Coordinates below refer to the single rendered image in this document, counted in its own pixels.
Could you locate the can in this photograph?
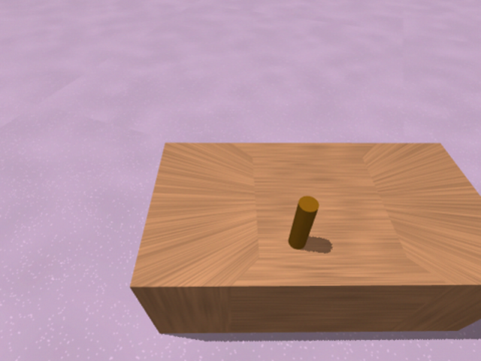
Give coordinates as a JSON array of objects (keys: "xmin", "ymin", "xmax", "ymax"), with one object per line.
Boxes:
[{"xmin": 289, "ymin": 196, "xmax": 319, "ymax": 250}]

